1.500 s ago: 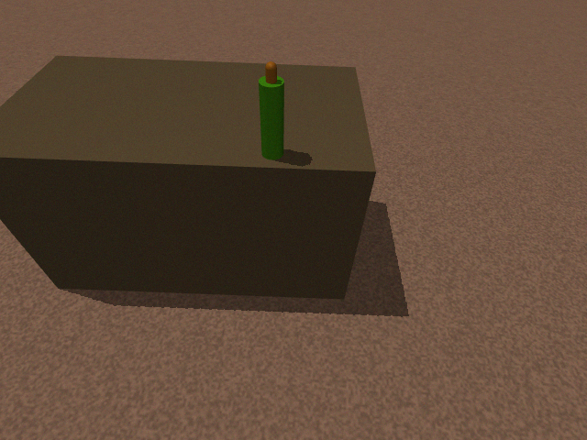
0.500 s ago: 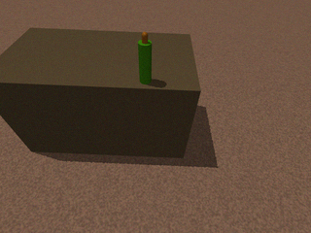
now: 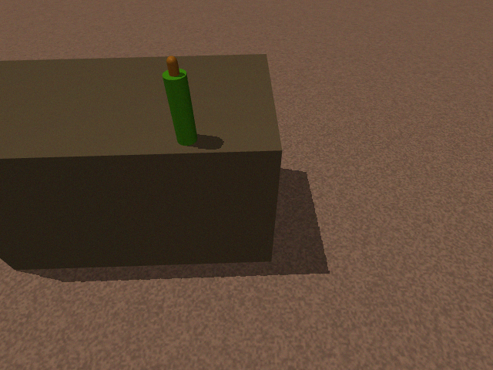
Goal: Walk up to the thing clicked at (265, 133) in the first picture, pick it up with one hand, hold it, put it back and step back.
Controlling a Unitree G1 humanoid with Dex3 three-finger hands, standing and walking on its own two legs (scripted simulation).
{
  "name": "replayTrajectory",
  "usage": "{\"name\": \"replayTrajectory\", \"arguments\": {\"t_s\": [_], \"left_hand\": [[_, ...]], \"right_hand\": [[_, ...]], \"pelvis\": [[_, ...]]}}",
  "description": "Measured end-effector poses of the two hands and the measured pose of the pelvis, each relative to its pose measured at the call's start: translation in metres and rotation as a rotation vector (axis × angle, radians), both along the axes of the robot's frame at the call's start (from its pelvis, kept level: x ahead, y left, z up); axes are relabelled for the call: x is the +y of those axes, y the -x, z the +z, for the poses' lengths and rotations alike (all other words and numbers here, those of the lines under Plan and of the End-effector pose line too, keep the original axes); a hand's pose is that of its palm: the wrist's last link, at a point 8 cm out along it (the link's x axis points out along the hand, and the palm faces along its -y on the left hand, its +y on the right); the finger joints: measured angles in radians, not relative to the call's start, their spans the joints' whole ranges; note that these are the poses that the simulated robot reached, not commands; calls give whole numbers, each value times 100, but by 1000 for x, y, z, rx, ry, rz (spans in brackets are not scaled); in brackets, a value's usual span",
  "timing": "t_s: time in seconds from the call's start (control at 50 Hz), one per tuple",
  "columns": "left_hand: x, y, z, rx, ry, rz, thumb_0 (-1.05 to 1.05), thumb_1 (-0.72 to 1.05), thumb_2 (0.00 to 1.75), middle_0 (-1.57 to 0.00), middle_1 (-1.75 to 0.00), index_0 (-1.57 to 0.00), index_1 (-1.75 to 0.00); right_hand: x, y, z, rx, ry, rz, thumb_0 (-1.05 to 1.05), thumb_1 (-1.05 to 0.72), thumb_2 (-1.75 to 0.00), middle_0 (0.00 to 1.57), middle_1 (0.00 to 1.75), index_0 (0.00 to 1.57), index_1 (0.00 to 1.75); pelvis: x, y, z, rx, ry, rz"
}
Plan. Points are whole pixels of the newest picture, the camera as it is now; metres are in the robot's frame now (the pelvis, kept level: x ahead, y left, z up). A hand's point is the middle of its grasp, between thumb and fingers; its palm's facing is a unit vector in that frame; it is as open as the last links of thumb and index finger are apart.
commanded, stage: walk up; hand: left
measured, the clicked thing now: (180, 102) +0.76 +0.19 +0.02
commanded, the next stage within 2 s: none
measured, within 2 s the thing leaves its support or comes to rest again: neither
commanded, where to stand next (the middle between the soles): +0.39 -0.03 m, yaw +1 degrees
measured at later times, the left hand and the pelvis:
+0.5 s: hand (109, 328) +0.23 +0.27 -0.13, palm faces -0.08 -0.94 -0.33, open 7.4 cm; pelvis +0.17 +0.00 +0.02, yaw -1 degrees
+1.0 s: hand (148, 254) +0.39 +0.23 -0.12, palm faces -0.04 -0.92 -0.40, open 7.4 cm; pelvis +0.33 -0.04 +0.01, yaw -1 degrees
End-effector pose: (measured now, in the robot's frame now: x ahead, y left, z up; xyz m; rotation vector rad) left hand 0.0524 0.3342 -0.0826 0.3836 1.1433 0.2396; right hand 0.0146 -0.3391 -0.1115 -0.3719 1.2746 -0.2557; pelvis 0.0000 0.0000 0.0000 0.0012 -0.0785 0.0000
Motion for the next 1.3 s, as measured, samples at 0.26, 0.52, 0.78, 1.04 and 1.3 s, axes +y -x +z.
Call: {"name": "replayTrajectory", "arguments": {"t_s": [0.26, 0.52, 0.78, 1.04, 1.3], "left_hand": [[-34, -46, -5, 29, 99, 33, 0, 90, 90, -21, -30, -21, -30], [-18, -190, -12, 21, 86, -74, 1, 91, 90, -20, -30, -20, -30], [-64, -323, 11, -134, 14, -105, 0, 91, 90, -20, -30, -20, -30], [-57, -332, -12, 7, 22, -24, 0, 90, 90, -20, -30, -21, -30], [-60, -359, -29, 52, 76, 10, 0, 91, 90, -20, -30, -21, -30]], "right_hand": [[16, -129, 34, -103, -49, 116, 0, -90, -90, 20, 30, 20, 30], [20, -198, 49, -164, 10, 52, 0, -90, -90, 20, 30, 21, 30], [-27, -272, 2, -54, -50, 27, 1, -90, -90, 20, 30, 21, 30], [-12, -389, 8, -129, -35, 96, 0, -90, -90, 20, 30, 20, 30], [20, -459, 15, -176, -72, 117, 0, -90, -90, 20, 30, 21, 30]], "pelvis": [[-9, -83, 20, 30, 23, 10], [-1, -180, 18, 38, -13, -18], [-45, -273, 1, 22, -1, -12], [-36, -334, 0, 38, 6, -8], [-28, -354, 7, 42, 21, 3]]}}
